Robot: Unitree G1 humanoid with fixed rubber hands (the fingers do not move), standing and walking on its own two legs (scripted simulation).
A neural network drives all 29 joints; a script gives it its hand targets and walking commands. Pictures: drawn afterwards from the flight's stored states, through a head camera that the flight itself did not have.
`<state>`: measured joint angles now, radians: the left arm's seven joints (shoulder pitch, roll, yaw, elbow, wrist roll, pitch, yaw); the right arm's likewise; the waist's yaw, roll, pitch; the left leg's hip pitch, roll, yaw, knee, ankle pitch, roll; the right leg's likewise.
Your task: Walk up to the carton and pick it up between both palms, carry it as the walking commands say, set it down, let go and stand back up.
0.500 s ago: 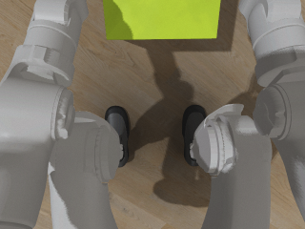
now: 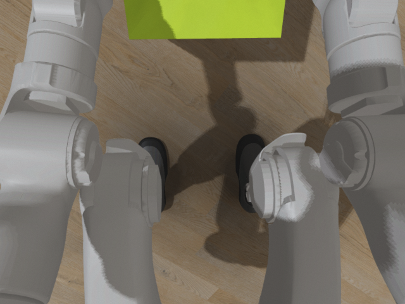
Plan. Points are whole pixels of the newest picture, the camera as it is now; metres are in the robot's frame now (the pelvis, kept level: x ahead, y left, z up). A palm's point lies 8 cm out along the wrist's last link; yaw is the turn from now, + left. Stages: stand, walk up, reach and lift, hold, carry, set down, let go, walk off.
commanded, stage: reach and lift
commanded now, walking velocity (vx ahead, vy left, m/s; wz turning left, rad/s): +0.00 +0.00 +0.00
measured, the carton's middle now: out of the picture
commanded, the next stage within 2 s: none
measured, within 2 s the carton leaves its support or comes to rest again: neither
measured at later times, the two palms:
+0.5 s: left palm out of the picture +0.54 +0.13 -0.11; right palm out of the picture +0.55 -0.16 -0.10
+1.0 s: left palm out of the picture +0.53 +0.14 -0.05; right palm out of the picture +0.53 -0.15 -0.04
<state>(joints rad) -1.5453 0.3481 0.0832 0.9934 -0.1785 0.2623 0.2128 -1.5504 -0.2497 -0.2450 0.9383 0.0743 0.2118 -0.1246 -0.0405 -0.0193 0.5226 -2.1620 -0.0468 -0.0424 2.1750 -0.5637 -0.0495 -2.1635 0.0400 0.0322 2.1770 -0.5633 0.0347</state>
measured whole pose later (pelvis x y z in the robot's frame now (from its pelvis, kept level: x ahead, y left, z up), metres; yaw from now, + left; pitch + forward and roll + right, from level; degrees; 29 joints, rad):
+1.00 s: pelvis -0.02 +0.00 +0.07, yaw +1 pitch +26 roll +1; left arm -1.42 0.18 0.30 0.71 0.03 0.42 0.23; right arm -1.44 -0.09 -0.40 0.66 -0.11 0.36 -0.28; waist -0.03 0.00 0.52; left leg -1.90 -0.06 -0.04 1.93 -0.49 -0.05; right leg -1.91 0.05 0.05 1.94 -0.50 0.04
